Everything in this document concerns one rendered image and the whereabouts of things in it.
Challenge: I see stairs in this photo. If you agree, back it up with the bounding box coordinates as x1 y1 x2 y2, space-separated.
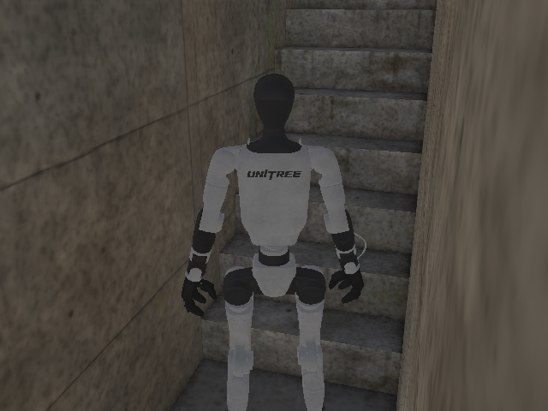
201 0 437 395

